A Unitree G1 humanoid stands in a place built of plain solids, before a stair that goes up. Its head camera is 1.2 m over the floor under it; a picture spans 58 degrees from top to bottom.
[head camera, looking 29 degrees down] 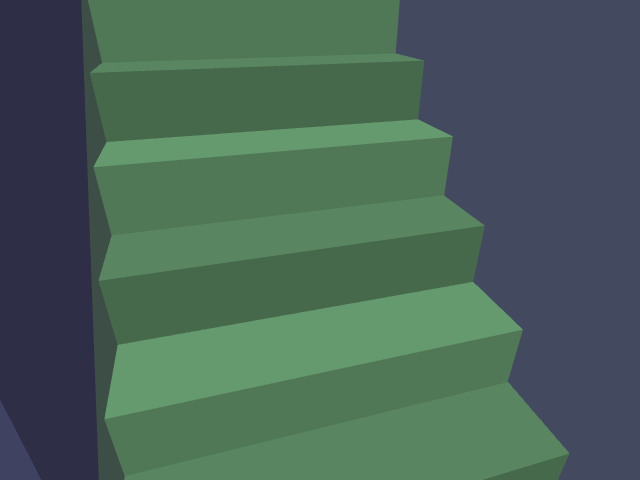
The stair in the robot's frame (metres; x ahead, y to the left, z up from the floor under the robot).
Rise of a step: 0.20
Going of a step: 0.24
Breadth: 1.07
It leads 16 degrees to the left of straight ahead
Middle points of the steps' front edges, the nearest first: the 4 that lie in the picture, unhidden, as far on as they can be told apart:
0.78 -0.05 0.41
1.01 0.02 0.61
1.24 0.08 0.81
1.47 0.15 1.02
